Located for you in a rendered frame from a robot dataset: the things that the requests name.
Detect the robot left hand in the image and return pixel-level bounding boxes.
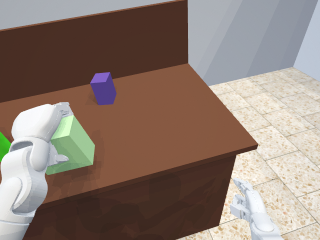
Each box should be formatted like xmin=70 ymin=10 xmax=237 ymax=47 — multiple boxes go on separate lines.
xmin=11 ymin=102 xmax=74 ymax=167

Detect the robot right hand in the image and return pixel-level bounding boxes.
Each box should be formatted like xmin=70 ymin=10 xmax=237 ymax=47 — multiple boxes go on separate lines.
xmin=230 ymin=177 xmax=268 ymax=222

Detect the table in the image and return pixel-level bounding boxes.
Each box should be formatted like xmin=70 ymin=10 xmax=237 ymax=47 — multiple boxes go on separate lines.
xmin=0 ymin=0 xmax=259 ymax=240

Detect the left robot forearm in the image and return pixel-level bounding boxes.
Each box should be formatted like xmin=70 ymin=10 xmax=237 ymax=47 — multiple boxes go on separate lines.
xmin=0 ymin=137 xmax=50 ymax=240

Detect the right robot forearm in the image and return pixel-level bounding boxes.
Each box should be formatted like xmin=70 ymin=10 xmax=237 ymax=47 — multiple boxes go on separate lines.
xmin=249 ymin=212 xmax=284 ymax=240

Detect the sponge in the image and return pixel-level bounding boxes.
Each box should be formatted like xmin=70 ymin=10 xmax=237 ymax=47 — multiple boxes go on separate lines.
xmin=45 ymin=115 xmax=95 ymax=175

